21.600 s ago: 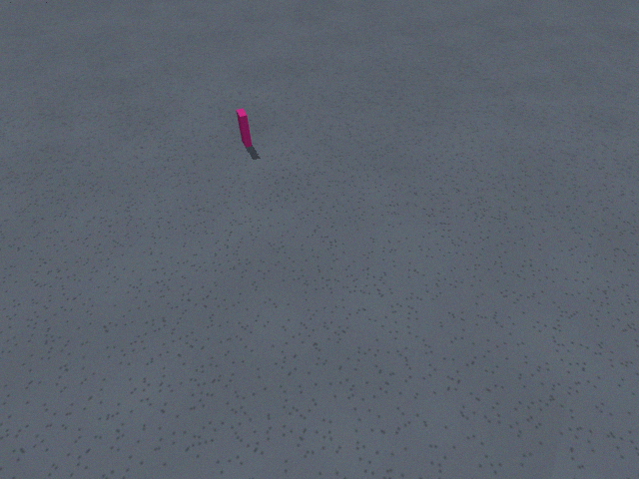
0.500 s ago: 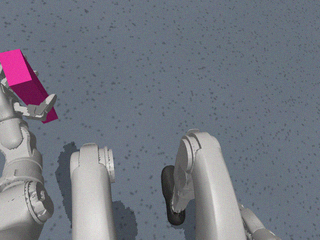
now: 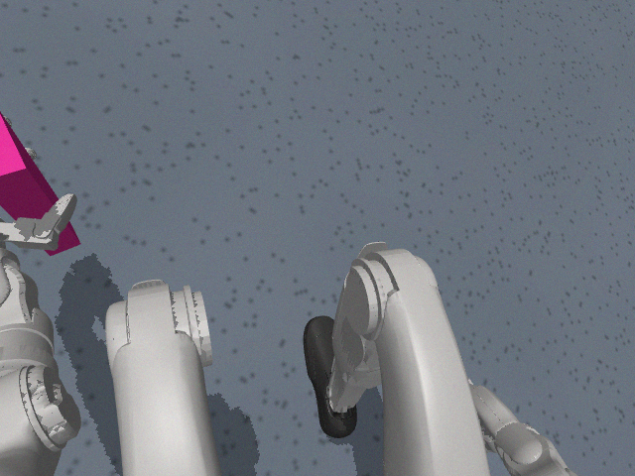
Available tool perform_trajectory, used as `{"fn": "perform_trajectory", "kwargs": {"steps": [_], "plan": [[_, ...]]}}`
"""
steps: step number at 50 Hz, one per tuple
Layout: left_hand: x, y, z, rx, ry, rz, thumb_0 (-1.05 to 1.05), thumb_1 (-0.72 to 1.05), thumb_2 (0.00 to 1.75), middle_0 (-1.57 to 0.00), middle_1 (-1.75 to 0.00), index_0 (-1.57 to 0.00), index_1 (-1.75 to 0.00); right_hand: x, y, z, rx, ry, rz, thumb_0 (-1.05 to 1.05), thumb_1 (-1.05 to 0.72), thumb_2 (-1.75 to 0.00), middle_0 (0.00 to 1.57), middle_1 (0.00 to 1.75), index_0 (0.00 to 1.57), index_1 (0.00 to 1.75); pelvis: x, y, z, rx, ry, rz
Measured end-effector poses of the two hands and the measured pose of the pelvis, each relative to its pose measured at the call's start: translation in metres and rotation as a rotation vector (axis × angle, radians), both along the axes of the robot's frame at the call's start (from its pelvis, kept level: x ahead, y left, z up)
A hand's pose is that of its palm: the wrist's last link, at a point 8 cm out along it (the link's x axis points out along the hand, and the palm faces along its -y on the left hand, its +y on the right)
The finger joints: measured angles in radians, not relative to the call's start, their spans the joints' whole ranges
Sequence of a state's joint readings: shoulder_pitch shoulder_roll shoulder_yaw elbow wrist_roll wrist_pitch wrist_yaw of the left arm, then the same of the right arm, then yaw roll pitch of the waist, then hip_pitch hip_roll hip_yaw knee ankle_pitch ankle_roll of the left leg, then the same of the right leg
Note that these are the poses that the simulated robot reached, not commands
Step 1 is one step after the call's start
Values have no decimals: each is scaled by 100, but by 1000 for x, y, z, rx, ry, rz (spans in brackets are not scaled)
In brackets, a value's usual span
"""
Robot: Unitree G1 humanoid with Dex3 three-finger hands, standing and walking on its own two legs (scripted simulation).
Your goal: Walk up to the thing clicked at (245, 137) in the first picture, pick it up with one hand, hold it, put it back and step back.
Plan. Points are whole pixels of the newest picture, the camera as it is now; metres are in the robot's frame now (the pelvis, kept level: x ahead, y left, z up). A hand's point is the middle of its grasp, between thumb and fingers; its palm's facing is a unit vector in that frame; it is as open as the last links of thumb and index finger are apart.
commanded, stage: lower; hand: left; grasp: from the side
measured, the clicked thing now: (27, 192) +0.45 +0.28 -0.12
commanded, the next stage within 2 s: loosen in 1.30 s
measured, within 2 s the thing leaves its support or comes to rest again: rests again in 1.82 s
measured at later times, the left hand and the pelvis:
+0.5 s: hand (46, 200) +0.45 +0.27 -0.15, palm faces +0.35 -0.94 -0.03, open 11.4 cm; pelvis -0.01 +0.01 -0.02, yaw -3 degrees
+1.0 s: hand (54, 205) +0.45 +0.27 -0.17, palm faces +0.35 -0.94 -0.02, open 11.4 cm; pelvis -0.01 +0.01 -0.02, yaw -5 degrees
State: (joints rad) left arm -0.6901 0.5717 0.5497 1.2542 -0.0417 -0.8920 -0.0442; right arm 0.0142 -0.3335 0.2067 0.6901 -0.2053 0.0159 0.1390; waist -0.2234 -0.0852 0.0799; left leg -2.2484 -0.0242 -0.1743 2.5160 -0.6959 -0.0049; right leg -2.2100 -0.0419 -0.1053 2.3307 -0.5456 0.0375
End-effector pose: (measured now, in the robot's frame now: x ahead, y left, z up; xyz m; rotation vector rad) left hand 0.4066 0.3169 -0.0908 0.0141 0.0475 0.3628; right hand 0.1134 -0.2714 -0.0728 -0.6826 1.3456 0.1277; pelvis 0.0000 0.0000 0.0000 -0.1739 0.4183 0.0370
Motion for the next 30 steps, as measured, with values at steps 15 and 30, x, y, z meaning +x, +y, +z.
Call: {"fn": "perform_trajectory", "kwargs": {"steps": [15, 30], "plan": [[5, 0, -41, 3, -13, -1, 4, -48, 128, -56, -107, -48, -105, -6, 7, 4, -61, 66, 97, 0, -90, -91, 20, 29, 20, 30, -2, 5, -13, -43, -66, -16], [4, -6, -64, -12, 6, 11, 4, -47, 127, -56, -108, -48, -105, -10, 9, 10, -93, 72, 163, 0, -90, -90, 20, 29, 20, 30, -7, 7, -19, -70, -119, -36]]}}
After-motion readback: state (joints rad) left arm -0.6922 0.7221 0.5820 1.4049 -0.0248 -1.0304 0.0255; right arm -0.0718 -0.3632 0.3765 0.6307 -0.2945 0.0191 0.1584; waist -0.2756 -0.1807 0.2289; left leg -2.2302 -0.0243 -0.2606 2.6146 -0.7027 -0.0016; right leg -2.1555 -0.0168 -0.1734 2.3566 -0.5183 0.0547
